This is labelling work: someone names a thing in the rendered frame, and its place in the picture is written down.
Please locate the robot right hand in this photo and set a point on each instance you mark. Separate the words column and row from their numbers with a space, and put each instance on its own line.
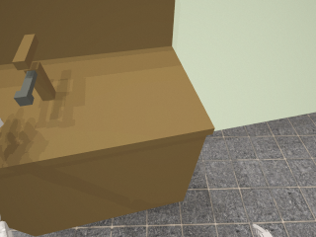
column 260, row 232

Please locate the tap lever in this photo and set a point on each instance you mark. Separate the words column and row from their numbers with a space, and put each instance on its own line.
column 25, row 97

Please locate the counter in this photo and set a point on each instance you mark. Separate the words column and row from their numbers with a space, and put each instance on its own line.
column 116, row 125

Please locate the robot left upper arm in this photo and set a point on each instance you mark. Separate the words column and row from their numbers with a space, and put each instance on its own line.
column 4, row 230

